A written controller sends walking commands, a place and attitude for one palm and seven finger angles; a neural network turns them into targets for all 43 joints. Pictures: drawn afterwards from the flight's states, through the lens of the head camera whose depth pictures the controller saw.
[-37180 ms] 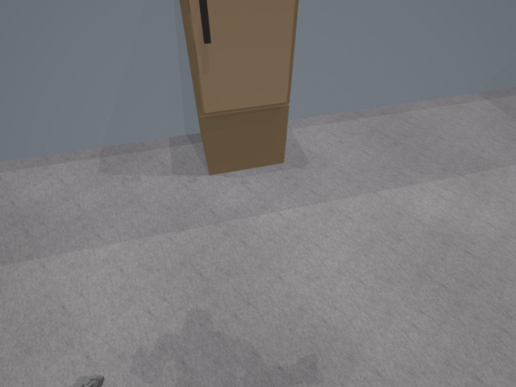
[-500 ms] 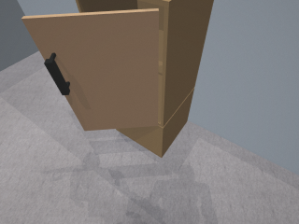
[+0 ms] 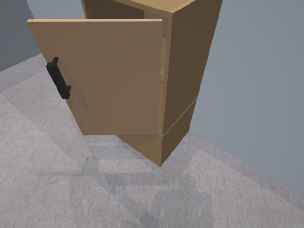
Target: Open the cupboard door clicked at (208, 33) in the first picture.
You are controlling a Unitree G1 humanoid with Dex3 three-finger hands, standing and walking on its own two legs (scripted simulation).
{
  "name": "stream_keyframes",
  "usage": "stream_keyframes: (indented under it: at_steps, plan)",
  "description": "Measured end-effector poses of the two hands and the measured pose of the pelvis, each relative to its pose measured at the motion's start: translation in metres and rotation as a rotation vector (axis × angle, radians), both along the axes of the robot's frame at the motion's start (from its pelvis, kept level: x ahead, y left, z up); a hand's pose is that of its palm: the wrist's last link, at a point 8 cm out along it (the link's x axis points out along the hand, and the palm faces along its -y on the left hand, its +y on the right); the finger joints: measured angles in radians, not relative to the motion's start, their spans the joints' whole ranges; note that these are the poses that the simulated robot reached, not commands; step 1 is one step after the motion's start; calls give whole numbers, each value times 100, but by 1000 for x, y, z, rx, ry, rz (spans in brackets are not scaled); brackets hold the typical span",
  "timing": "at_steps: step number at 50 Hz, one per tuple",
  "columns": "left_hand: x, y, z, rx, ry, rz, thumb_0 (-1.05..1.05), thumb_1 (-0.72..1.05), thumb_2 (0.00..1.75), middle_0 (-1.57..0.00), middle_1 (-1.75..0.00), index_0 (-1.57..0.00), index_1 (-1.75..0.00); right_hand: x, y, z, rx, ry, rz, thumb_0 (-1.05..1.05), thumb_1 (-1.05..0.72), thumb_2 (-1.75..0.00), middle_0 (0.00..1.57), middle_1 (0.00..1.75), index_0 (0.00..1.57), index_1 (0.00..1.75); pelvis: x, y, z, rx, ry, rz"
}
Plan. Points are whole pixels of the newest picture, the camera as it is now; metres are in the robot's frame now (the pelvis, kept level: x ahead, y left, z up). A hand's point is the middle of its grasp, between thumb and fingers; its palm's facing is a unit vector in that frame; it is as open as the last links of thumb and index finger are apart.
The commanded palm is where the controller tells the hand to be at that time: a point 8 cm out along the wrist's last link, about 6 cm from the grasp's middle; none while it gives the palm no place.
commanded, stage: come to a stop and stand still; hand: left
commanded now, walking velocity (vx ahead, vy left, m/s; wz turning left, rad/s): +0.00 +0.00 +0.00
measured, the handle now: (61, 78) +0.57 +0.37 +0.06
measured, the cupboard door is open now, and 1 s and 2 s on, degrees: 39 39 39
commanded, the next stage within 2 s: look again from close up in 0.32 s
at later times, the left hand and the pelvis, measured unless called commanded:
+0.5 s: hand out of the picture +0.01 +0.18 -0.18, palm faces +0.02 -0.98 -0.20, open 7.3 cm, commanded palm none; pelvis +0.02 +0.01 +0.00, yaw +0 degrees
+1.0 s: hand out of the picture +0.01 +0.25 -0.17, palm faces +0.00 -0.97 -0.23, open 7.3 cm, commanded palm none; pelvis -0.04 +0.06 +0.00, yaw -1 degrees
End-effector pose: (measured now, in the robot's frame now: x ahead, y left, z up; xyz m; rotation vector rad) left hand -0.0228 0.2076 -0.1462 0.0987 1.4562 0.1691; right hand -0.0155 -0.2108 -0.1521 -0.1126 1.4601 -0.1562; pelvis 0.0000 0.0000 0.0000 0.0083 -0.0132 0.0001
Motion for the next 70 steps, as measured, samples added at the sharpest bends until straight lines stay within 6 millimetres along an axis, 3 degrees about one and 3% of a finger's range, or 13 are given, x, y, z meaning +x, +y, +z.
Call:
stream_keyframes:
  at_steps: [10, 21, 29, 35, 41, 49, 62, 66, 70]
  plan:
    - [0, -12, -4, -30, 19, 17, 0, 91, 90, -20, -30, -20, -30, 17, -4, 3, -23, -12, 13, 1, -91, -90, 20, 30, 20, 30, 12, 0, 0, 2, 4, 3]
    - [21, 2, -4, -8, -2, 1, 0, 91, 90, -20, -30, -20, -30, 28, -1, 4, -31, -16, 10, 1, -91, -90, 20, 30, 20, 30, 23, 4, -1, 3, 7, -1]
    - [48, 48, 5, 95, -122, -55, 0, 91, 90, -20, -30, -21, -30, 56, -10, 1, -65, -161, 19, 1, -91, -90, 20, 30, 20, 30, 18, 18, -9, -1, 27, -8]
    - [64, 82, 7, 135, -208, -73, 0, 91, 90, -20, -30, -20, -30, 82, -6, 10, -101, -284, 40, 1, -91, -90, 20, 30, 20, 30, 7, 33, -12, 0, -6, -18]
    - [66, 97, 11, 130, -274, -96, 0, 91, 90, -19, -30, -20, -30, 84, 6, 20, -106, -359, 61, 1, -90, -90, 20, 30, 20, 30, -12, 46, -10, -11, -32, -27]
    - [33, 95, 7, 75, -248, -101, 0, 91, 90, -19, -30, -20, -30, 42, 27, 23, -80, -311, 66, 1, -90, -90, 20, 30, 20, 30, -36, 58, -5, -16, -37, -24]
    - [-76, 79, -5, 4, -17, -8, 0, 91, 90, -20, -30, -20, -30, -64, 51, 7, -34, -27, 14, 1, -90, -90, 20, 30, 20, 30, -57, 69, -5, -28, -18, 6]
    - [-102, 85, -11, 3, 31, 64, 0, 90, 90, -20, -30, -20, -30, -74, 55, 6, -50, 16, 22, 1, -90, -90, 20, 30, 20, 30, -57, 78, -10, -34, -17, 32]
    - [-106, 101, -22, -7, 70, 79, 0, 90, 90, -20, -30, -20, -30, -70, 65, 3, -78, -19, 24, 1, -90, -90, 20, 30, 20, 30, -53, 94, -19, -41, -16, 48]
